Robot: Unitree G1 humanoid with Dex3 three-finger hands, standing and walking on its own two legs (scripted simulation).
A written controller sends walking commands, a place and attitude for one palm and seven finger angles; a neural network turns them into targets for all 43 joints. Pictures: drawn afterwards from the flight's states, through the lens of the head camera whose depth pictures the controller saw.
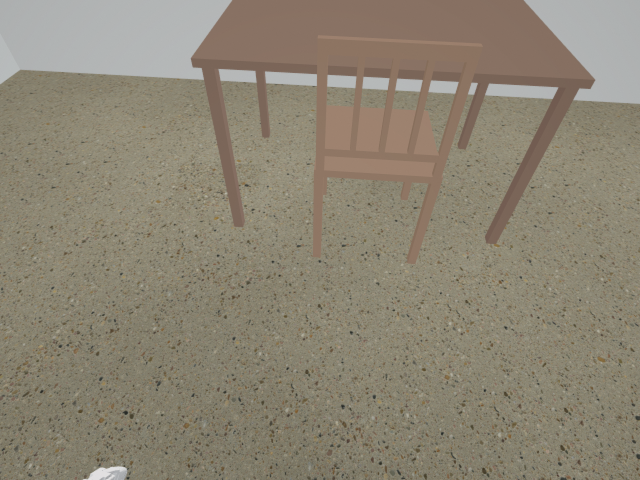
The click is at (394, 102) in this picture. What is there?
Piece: chair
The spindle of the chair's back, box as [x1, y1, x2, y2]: [379, 58, 399, 151]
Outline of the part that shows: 399,59 392,59 379,143 379,151 384,151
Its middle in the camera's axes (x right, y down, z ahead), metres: +0.19 -0.38 +1.11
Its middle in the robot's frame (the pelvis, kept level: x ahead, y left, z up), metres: +1.09 -0.14 -0.09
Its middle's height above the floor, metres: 0.68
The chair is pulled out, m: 0.00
